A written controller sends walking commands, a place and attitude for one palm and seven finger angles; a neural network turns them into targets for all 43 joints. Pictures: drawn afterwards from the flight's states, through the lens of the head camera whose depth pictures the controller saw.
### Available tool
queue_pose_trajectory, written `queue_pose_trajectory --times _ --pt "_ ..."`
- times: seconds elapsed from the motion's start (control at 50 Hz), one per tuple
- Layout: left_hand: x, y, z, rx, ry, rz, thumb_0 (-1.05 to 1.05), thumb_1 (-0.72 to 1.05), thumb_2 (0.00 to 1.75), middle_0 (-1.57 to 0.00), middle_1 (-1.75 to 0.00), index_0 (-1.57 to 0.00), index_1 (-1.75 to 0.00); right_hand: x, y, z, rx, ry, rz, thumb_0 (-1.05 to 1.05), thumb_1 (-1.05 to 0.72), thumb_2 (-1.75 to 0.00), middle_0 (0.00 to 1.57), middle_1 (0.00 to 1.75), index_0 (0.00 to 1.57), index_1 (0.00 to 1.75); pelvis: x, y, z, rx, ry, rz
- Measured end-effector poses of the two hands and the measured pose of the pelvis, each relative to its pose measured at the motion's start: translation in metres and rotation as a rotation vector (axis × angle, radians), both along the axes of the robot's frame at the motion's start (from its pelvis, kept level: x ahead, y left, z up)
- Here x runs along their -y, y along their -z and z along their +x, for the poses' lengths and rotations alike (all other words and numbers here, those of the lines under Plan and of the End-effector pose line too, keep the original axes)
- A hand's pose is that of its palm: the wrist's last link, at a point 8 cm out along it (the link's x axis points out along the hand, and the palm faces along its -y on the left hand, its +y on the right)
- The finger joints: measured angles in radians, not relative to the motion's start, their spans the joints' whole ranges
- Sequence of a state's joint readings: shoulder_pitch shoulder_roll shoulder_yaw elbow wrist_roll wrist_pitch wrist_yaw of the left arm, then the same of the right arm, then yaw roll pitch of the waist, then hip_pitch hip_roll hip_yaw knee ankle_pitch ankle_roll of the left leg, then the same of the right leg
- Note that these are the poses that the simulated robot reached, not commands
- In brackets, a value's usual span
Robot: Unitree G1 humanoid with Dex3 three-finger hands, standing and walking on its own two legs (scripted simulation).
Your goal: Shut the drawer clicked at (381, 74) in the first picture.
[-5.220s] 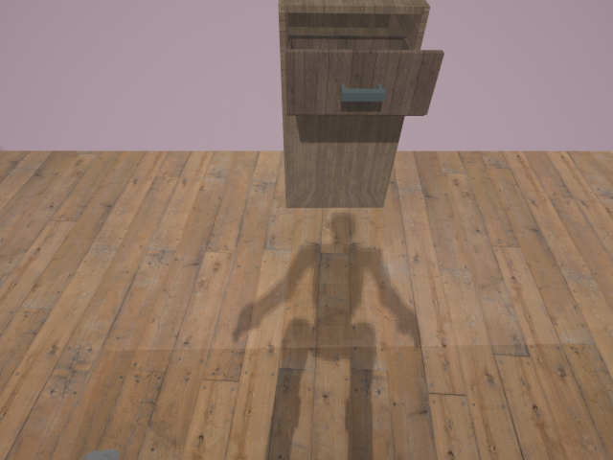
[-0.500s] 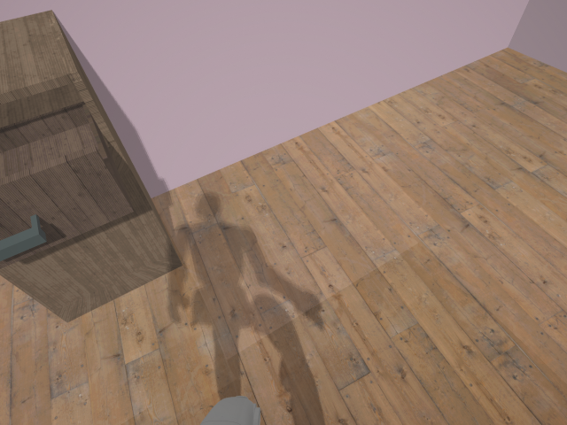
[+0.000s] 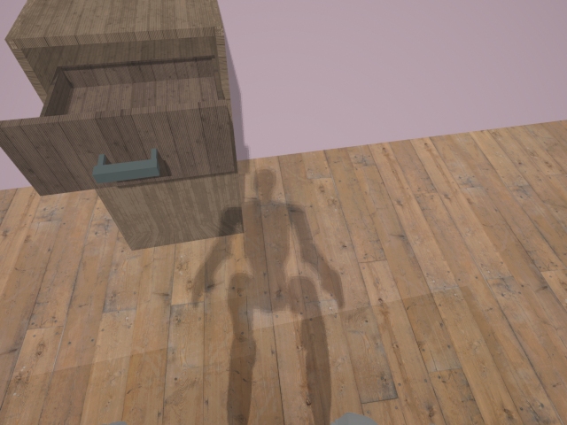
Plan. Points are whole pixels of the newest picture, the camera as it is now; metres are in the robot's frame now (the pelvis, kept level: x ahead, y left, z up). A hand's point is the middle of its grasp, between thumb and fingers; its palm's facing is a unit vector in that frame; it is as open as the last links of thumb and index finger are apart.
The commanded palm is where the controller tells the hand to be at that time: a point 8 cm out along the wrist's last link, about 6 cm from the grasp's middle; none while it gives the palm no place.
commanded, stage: turn to face it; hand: left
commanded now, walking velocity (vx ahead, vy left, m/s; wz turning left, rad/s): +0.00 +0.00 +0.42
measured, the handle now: (127, 163) +0.56 +0.35 -0.02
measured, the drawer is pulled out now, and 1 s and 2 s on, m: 0.28 0.28 0.28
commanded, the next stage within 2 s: take the last steps up to it in 0.30 s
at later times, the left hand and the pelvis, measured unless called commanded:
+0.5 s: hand out of the picture -0.02 +0.17 -0.16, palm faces +0.26 -0.94 -0.23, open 7.4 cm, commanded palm none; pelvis -0.02 -0.02 +0.00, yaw +12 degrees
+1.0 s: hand out of the picture +0.10 +0.21 -0.17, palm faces +0.23 -0.95 -0.19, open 7.4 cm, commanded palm none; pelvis +0.08 +0.01 +0.00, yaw +14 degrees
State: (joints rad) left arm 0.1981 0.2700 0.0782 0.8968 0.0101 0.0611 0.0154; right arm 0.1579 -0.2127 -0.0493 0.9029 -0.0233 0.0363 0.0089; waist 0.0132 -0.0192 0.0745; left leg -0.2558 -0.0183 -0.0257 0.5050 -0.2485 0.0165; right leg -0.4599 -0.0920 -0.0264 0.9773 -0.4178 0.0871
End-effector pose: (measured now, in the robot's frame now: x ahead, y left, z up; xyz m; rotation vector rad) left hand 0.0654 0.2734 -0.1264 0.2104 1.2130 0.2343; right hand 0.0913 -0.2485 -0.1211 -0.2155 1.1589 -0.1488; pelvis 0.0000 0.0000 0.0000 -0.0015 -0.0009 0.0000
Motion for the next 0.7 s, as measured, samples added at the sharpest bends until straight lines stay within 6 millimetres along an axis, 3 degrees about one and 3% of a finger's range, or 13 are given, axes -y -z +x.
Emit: queue_pose_trajectory --times 0.16,0.26,0.36,0.46,0.6,0.64,0.7 --pt "0.036 -0.013 0.008 0.099 -0.004 0.04 0.01 0.91 0.9 -0.2 -0.3 -0.2 -0.3 0.022 0.033 -0.015 -0.057 -0.004 0.062 0.01 -0.9 -0.9 0.2 0.3 0.21 0.3 0.026 0.01 -0.003 0.004 -0.072 0.015" --pt "0.056 -0.021 -0.017 0.089 -0.058 0.023 0.01 0.91 0.9 -0.2 -0.3 -0.2 -0.3 0.031 0.03 -0.017 -0.1 -0.039 0.065 0.01 -0.91 -0.9 0.2 0.3 0.2 0.3 0.034 0.001 -0.005 0.019 -0.127 0.031" --pt "0.065 -0.016 -0.047 0.041 -0.115 -0.009 0.01 0.91 0.9 -0.2 -0.3 -0.2 -0.3 0.031 0.022 -0.014 -0.126 -0.08 0.051 0.01 -0.91 -0.9 0.2 0.3 0.2 0.3 0.035 -0.005 -0.008 0.018 -0.169 0.04" --pt "0.061 -0.004 -0.087 -0.021 -0.183 -0.046 0.01 0.91 0.9 -0.21 -0.3 -0.2 -0.3 0.016 0.015 -0.001 -0.128 -0.143 0.022 0.01 -0.91 -0.9 0.19 0.3 0.2 0.3 0.026 -0.005 -0.014 0.013 -0.197 0.034" --pt "0.036 0.027 -0.152 -0.15 -0.284 -0.108 0.01 0.91 0.9 -0.2 -0.3 -0.2 -0.3 -0.029 0.006 0.019 -0.03 -0.234 -0.014 0.01 -0.91 -0.9 0.19 0.3 0.2 0.3 -0.002 0.006 -0.016 0.021 -0.226 0.0" --pt "0.03 0.026 -0.158 -0.186 -0.283 -0.117 0.01 0.91 0.9 -0.2 -0.3 -0.2 -0.3 -0.038 0.001 0.014 -0.023 -0.229 -0.011 0.01 -0.91 -0.9 0.2 0.3 0.2 0.3 -0.008 0.002 -0.013 0.027 -0.226 -0.006" --pt "0.022 0.02 -0.152 -0.183 -0.28 -0.127 0.01 0.91 0.9 -0.2 -0.3 -0.2 -0.3 -0.048 -0.002 -0.002 -0.059 -0.212 -0.006 0.01 -0.91 -0.9 0.2 0.3 0.2 0.3 -0.015 -0.005 -0.005 0.03 -0.238 -0.009"
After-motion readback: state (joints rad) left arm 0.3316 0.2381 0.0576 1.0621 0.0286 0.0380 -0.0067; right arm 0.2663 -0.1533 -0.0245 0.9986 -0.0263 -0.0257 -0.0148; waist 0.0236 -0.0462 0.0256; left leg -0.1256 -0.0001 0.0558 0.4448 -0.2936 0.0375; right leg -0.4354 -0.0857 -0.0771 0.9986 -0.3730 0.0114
